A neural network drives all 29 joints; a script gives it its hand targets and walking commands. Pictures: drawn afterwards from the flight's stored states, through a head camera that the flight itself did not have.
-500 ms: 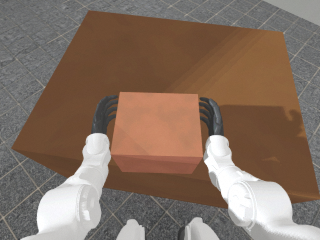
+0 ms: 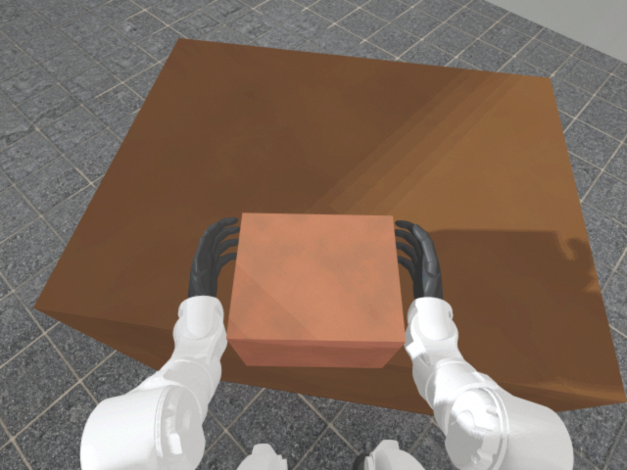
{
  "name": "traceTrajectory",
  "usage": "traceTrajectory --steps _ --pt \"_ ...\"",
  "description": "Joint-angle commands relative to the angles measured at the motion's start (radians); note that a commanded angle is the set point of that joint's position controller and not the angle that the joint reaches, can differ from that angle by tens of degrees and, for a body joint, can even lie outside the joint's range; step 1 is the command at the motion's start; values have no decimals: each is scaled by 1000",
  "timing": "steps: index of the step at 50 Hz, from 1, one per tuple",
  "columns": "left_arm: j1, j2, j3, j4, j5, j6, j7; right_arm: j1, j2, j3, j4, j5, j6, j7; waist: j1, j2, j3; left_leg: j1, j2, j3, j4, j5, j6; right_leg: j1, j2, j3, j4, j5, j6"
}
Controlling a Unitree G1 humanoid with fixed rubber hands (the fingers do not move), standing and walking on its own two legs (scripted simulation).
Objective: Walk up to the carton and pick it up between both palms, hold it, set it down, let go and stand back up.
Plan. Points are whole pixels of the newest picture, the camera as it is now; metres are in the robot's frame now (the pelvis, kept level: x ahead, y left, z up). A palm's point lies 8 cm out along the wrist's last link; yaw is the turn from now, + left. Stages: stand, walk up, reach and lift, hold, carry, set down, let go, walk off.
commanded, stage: reach and lift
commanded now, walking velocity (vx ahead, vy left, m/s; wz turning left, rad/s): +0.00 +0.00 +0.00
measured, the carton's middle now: (315, 294) +0.37 +0.01 -0.07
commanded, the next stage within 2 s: none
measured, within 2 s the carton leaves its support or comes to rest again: leaves its support in 1.32 s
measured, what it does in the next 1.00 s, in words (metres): stands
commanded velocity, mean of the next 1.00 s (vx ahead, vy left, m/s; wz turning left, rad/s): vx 0.00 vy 0.00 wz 0.00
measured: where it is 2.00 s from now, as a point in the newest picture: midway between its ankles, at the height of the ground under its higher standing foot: outside the picture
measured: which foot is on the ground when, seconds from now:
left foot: down 0.00-1.00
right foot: down 0.00-1.00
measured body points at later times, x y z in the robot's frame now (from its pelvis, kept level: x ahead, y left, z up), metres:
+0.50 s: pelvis +0.00 -0.01 +0.00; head +0.13 +0.00 +0.43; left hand +0.39 +0.16 -0.03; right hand +0.38 -0.14 -0.04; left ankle +0.00 +0.10 -0.68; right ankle +0.02 -0.12 -0.68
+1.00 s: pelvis +0.00 -0.01 +0.00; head +0.12 +0.01 +0.43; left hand +0.39 +0.16 -0.04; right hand +0.38 -0.14 -0.04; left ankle +0.00 +0.10 -0.68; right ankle +0.02 -0.12 -0.68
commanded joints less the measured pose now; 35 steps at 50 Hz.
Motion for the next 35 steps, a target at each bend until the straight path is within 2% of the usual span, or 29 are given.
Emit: traceTrajectory --steps 1,35 --pt "-424 -542 -188 -28 140 -32 -125 -427 582 274 72 -190 -33 180 -7 24 -528 357 -19 3 -43 509 -77 278 22 13 -65 255 -17" --pt "-458 -556 -199 24 115 -33 -134 -438 623 303 130 -170 -43 160 -10 26 -509 279 -26 2 -45 422 -62 269 20 18 -66 209 -16"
